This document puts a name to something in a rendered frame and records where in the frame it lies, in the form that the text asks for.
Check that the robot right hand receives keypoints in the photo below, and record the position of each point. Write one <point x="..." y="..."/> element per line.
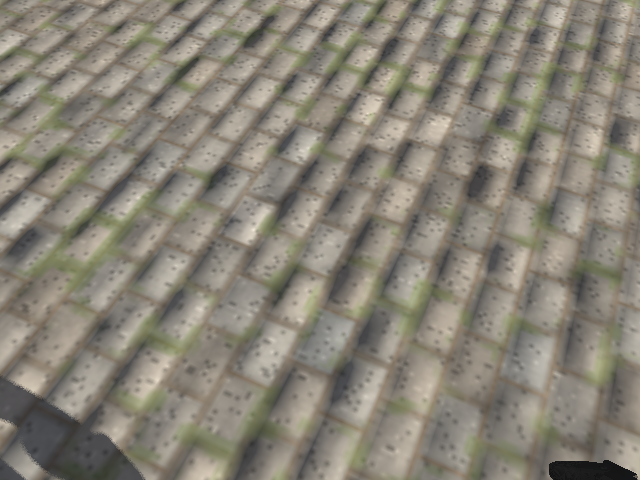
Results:
<point x="585" y="470"/>

